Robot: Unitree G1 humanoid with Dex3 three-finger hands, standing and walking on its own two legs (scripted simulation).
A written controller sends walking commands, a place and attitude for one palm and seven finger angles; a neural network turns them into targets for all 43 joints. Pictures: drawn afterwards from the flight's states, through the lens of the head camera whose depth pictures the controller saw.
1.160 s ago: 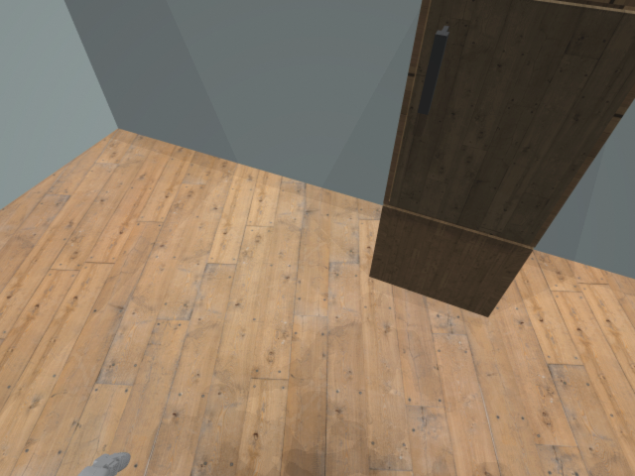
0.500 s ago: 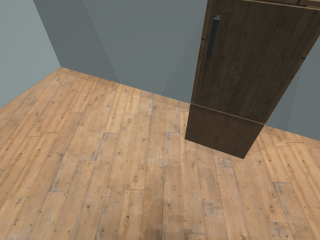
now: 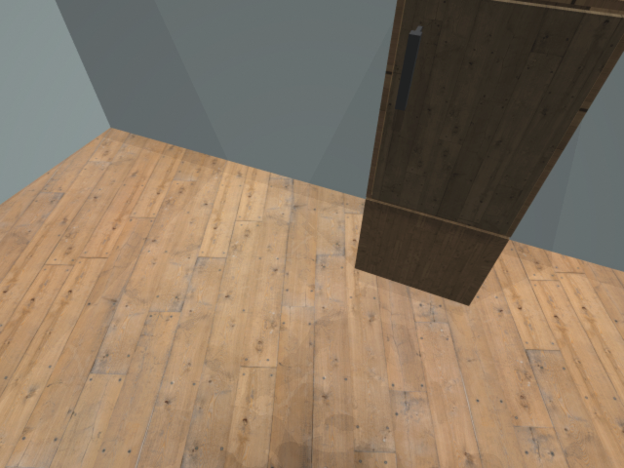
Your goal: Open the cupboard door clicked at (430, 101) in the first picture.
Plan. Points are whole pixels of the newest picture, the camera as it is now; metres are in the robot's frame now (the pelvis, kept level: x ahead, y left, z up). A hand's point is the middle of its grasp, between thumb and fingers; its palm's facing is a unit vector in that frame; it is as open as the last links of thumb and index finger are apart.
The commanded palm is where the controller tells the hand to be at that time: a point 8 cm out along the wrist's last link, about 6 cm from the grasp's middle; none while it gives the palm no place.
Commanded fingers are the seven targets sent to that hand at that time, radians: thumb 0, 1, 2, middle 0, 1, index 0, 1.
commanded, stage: look at it before walking up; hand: left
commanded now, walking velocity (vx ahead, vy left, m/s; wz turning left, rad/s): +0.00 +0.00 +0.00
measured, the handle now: (409, 69) +0.93 -0.18 +0.09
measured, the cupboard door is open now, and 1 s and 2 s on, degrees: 0 0 0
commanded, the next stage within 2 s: turn to face it in 0.38 s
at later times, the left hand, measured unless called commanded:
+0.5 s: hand out of the picture +0.09 +0.25 -0.15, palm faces -0.03 -0.94 -0.34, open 7.4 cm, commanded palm none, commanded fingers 0.00 0.90 0.90 -0.20 -0.30 -0.20 -0.30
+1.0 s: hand out of the picture +0.07 +0.18 -0.18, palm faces -0.13 -0.96 -0.23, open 7.4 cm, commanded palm none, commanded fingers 0.00 0.90 0.90 -0.20 -0.30 -0.20 -0.30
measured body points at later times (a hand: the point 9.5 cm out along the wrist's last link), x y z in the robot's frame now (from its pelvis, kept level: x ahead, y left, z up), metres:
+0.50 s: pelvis +0.01 +0.00 +0.00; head +0.02 +0.00 +0.45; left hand +0.09 +0.30 -0.13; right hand +0.10 -0.29 -0.13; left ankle +0.00 +0.12 -0.74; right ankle +0.01 -0.12 -0.74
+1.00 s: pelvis -0.02 +0.00 -0.02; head +0.02 -0.01 +0.43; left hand +0.07 +0.24 -0.16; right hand +0.01 -0.27 -0.17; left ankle -0.02 +0.12 -0.71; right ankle +0.01 -0.12 -0.74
